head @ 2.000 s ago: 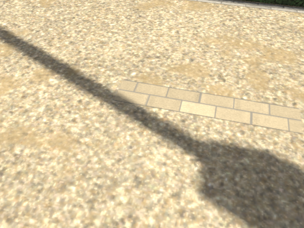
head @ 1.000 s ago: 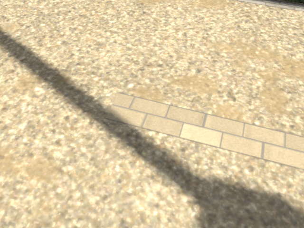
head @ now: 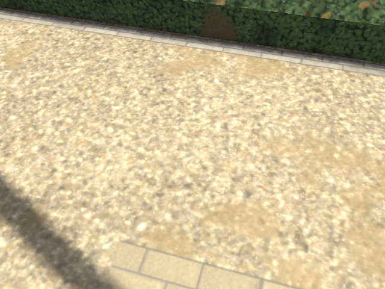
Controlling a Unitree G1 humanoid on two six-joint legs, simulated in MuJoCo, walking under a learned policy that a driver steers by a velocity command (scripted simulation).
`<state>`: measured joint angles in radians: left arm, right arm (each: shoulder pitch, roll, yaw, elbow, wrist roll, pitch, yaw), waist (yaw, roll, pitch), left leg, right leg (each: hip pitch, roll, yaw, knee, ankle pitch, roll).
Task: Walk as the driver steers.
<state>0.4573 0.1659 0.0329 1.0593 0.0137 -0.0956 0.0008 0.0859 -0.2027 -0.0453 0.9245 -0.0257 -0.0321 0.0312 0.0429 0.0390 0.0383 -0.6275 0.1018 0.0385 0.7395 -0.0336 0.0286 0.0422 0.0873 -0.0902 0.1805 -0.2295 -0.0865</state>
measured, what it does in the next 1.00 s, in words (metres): walks ahead, turning right: left foot, then right foot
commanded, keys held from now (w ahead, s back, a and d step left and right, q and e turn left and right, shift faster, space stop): w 0.10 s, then no key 0.10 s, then e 0.80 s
